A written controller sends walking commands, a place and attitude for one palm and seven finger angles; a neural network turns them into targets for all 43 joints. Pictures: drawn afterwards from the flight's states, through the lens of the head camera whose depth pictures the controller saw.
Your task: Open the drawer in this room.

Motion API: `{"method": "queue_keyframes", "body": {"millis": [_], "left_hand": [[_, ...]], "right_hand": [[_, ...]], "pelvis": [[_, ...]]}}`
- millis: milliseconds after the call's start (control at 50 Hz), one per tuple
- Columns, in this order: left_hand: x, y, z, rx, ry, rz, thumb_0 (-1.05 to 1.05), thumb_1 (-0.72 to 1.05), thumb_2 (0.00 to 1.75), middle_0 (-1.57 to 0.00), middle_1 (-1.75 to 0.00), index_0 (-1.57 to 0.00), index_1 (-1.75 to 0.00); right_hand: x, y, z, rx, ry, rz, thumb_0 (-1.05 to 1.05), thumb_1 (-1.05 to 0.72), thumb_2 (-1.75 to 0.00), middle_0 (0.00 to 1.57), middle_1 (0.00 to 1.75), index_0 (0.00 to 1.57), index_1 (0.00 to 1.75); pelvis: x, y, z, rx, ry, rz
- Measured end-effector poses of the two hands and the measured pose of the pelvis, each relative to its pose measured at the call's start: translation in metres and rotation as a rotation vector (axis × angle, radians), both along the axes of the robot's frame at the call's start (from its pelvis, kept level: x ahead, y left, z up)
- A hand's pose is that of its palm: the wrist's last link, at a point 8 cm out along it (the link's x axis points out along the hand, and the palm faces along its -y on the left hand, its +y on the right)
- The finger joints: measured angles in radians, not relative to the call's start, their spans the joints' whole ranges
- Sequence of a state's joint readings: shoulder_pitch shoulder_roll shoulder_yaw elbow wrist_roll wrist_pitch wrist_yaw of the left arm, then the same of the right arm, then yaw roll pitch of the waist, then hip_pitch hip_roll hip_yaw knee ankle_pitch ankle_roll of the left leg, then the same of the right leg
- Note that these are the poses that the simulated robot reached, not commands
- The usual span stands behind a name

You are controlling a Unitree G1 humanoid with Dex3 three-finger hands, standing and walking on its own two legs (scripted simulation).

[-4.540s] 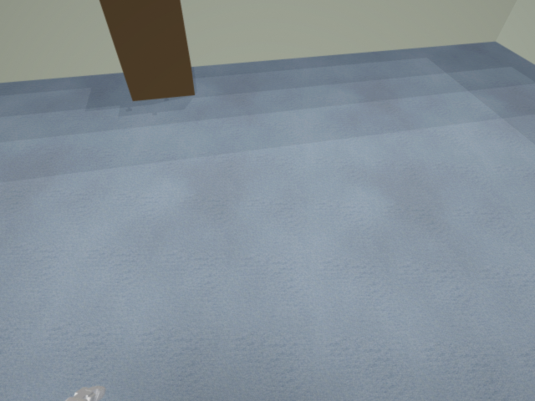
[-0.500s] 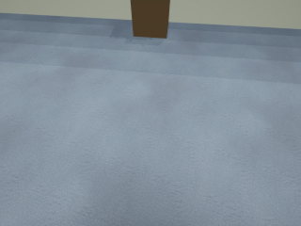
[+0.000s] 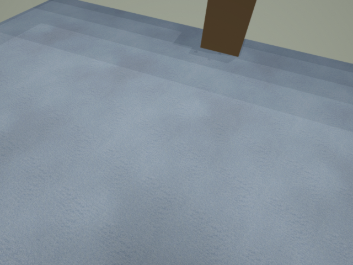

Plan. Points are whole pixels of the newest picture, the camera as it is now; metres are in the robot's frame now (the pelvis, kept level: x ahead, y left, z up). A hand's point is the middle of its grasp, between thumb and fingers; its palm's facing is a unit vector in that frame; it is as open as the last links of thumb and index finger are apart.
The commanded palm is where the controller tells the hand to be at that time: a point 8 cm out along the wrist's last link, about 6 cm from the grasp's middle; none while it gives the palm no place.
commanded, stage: stand and wait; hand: left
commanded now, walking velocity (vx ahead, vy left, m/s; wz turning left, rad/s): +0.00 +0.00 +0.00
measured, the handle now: out of the picture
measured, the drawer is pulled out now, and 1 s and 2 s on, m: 0.00 0.00 0.00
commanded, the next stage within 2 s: turn or walk to find it in 0.08 s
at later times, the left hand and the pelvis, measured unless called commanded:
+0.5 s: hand out of the picture +0.02 +0.17 -0.18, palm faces +0.03 -0.99 -0.15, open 7.4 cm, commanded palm none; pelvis +0.03 +0.01 +0.01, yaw -1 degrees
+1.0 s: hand out of the picture +0.01 +0.18 -0.17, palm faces +0.08 -0.98 -0.19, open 7.4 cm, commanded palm none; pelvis +0.00 +0.01 +0.01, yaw +1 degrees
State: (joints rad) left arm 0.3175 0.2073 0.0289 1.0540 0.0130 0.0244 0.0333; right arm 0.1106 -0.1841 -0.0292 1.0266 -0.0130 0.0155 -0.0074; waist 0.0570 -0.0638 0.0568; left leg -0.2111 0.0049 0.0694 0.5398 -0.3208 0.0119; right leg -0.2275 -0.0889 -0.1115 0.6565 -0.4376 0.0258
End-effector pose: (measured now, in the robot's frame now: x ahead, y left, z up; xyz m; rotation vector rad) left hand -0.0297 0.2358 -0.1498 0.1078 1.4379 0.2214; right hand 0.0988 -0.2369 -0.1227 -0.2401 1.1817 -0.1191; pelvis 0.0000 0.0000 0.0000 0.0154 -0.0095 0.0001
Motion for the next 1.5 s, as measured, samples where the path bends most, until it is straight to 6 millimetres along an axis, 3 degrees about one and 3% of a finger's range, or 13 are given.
{"method": "queue_keyframes", "body": {"millis": [160,340,560,640,740,860,1060,1280,1400,1500], "left_hand": [[0.0,0.0,0.006,0.002,-0.002,-0.022,0.01,0.91,0.9,-0.2,-0.3,-0.19,-0.29],[0.007,-0.013,0.003,-0.047,0.009,-0.022,0.0,0.91,0.9,-0.2,-0.3,-0.19,-0.29],[0.057,-0.009,0.003,-0.036,-0.026,-0.059,0.01,0.92,0.9,-0.2,-0.3,-0.2,-0.29],[0.069,-0.001,0.007,-0.004,-0.058,-0.063,0.01,0.92,0.9,-0.2,-0.3,-0.2,-0.29],[0.074,0.007,0.011,0.025,-0.099,-0.048,0.01,0.92,0.9,-0.2,-0.3,-0.2,-0.29],[0.062,0.006,0.012,0.027,-0.111,-0.031,0.0,0.92,0.9,-0.2,-0.3,-0.19,-0.29],[0.012,-0.013,0.009,-0.031,-0.031,-0.019,0.0,0.91,0.9,-0.2,-0.3,-0.19,-0.29],[-0.03,-0.019,0.008,-0.041,0.021,0.019,0.01,0.91,0.9,-0.2,-0.3,-0.2,-0.29],[-0.04,-0.017,0.008,-0.047,0.057,0.028,0.0,0.91,0.9,-0.2,-0.3,-0.2,-0.29],[-0.036,-0.013,0.0,-0.059,0.092,0.033,0.01,0.91,0.9,-0.2,-0.3,-0.19,-0.29]], "right_hand": [[-0.007,0.029,-0.008,0.078,-0.013,-0.01,0.01,-0.9,-0.9,0.2,0.3,0.2,0.3],[-0.042,0.005,-0.01,0.021,0.081,-0.088,-0.01,-0.93,-0.9,0.2,0.3,0.2,0.3],[-0.106,0.021,-0.013,0.024,0.287,-0.16,0.0,-0.91,-0.9,0.2,0.3,0.19,0.3],[-0.112,0.032,-0.017,0.059,0.307,-0.161,0.01,-0.91,-0.9,0.2,0.3,0.19,0.3],[-0.105,0.04,-0.022,0.092,0.287,-0.141,0.01,-0.91,-0.9,0.2,0.3,0.2,0.3],[-0.087,0.033,-0.022,0.076,0.229,-0.102,0.02,-0.92,-0.9,0.2,0.3,0.2,0.3],[-0.077,0.015,-0.01,0.035,0.148,-0.076,0.01,-0.91,-0.9,0.2,0.3,0.19,0.3],[-0.1,0.016,-0.012,0.044,0.189,-0.055,0.01,-0.91,-0.9,0.2,0.3,0.19,0.3],[-0.116,0.019,-0.016,0.058,0.22,-0.09,0.01,-0.91,-0.9,0.2,0.3,0.19,0.3],[-0.122,0.023,-0.021,0.054,0.244,-0.128,0.01,-0.91,-0.9,0.2,0.3,0.19,0.3]], "pelvis": [[-0.002,0.001,0.003,0.013,-0.014,-0.01],[0.018,0.006,0.003,-0.029,-0.004,-0.021],[0.032,0.011,0.005,-0.015,-0.007,-0.004],[0.031,0.01,0.005,-0.014,-0.009,0.004],[0.025,0.01,0.004,-0.012,-0.009,0.025],[0.016,0.01,0.004,-0.012,-0.018,0.032],[0.0,0.007,0.009,-0.015,-0.03,0.023],[-0.016,0.004,0.008,-0.02,-0.023,0.041],[-0.006,0.004,0.005,-0.029,-0.006,0.022],[0.011,0.009,-0.003,-0.036,0.0,0.003]]}}
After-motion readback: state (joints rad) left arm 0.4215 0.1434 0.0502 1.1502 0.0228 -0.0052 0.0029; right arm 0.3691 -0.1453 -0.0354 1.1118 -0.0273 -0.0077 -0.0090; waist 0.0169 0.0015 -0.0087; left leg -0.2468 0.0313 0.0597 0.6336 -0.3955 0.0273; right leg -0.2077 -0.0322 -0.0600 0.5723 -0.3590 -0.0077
